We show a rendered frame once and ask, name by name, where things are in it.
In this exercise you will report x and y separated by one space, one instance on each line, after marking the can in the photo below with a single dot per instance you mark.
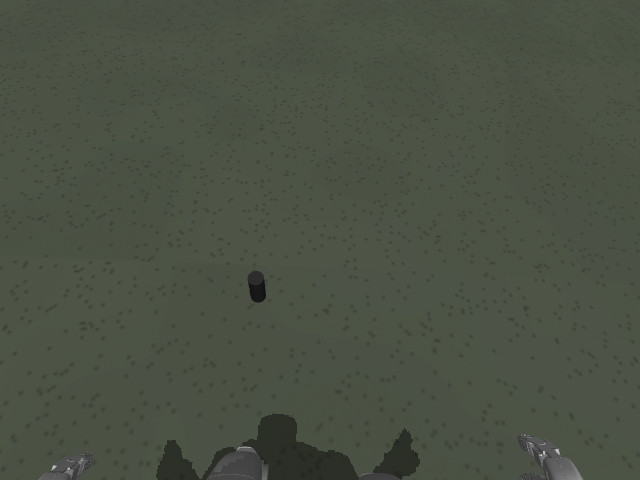
257 286

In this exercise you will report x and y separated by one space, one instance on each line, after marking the left robot hand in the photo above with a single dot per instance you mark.
69 468

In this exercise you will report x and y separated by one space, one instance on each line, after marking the right robot hand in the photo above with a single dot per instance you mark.
547 456

